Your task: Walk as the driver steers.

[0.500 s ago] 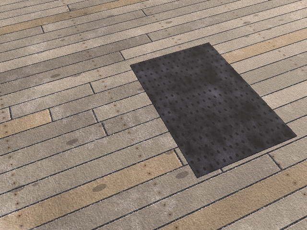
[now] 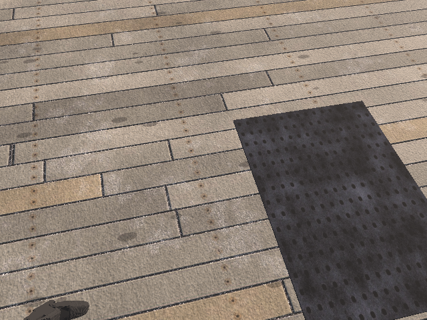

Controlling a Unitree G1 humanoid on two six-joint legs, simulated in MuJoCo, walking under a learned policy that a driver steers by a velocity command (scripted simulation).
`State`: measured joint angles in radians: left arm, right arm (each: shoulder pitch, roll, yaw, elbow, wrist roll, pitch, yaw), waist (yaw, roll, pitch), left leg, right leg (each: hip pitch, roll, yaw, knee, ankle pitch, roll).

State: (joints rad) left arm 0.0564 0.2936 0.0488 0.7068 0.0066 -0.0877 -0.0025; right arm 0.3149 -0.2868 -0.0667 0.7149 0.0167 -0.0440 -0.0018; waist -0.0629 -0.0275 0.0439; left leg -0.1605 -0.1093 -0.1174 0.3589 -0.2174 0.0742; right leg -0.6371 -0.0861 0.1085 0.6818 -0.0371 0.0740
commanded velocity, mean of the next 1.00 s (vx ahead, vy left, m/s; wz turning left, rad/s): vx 0.50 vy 0.00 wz -0.24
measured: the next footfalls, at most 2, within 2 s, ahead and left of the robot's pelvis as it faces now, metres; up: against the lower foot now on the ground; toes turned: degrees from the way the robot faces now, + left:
right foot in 0.14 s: +0.27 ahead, -0.15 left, +0.00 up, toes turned +6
left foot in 0.62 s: +0.50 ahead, +0.08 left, +0.00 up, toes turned -9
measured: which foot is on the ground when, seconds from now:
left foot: down 0.00-0.16, up 0.18-0.60, down 0.62-1.00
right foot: up 0.00-0.12, down 0.14-0.62, up 0.64-1.00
